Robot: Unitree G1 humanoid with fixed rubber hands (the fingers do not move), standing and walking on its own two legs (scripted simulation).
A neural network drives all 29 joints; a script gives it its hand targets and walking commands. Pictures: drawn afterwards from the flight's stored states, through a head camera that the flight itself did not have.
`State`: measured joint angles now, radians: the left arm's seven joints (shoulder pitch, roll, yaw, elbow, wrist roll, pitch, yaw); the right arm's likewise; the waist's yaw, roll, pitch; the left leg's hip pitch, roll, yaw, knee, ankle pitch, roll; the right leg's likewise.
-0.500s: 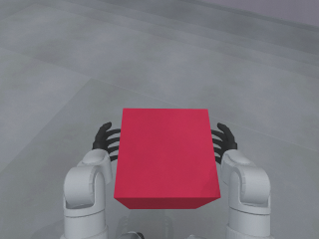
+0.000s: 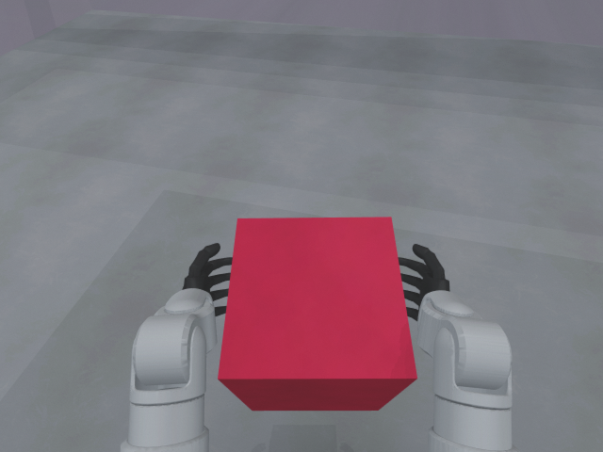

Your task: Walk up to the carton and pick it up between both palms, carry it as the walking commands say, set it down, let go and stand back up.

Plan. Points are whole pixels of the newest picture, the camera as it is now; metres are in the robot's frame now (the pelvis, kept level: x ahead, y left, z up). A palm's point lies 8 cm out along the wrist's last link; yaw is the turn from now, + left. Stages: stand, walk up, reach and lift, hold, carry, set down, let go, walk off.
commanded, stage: carry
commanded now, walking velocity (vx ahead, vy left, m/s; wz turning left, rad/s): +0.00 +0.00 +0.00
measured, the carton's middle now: (314, 323) +0.29 -0.01 +0.01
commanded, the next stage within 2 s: none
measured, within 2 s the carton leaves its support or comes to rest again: neither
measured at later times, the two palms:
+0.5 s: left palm (156, 392) +0.18 +0.16 +0.08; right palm (425, 394) +0.18 -0.13 +0.08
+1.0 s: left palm (159, 369) +0.21 +0.16 +0.08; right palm (411, 358) +0.21 -0.12 +0.08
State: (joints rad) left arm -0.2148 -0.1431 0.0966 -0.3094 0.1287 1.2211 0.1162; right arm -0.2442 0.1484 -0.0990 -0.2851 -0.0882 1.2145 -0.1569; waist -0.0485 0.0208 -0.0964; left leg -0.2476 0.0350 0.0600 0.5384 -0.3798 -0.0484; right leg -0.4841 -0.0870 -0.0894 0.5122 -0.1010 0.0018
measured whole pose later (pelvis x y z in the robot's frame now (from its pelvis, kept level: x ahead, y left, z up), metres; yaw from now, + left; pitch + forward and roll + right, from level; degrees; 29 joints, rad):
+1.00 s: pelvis -0.06 +0.02 +0.00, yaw +0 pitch +3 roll +1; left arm -0.20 -0.14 0.11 -0.22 0.12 1.20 0.13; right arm -0.22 0.14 -0.08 -0.19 -0.14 1.19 -0.13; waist 0.00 0.01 -0.09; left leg -0.33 0.01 0.08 0.56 -0.28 0.01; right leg -0.45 -0.07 -0.08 0.48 -0.08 0.00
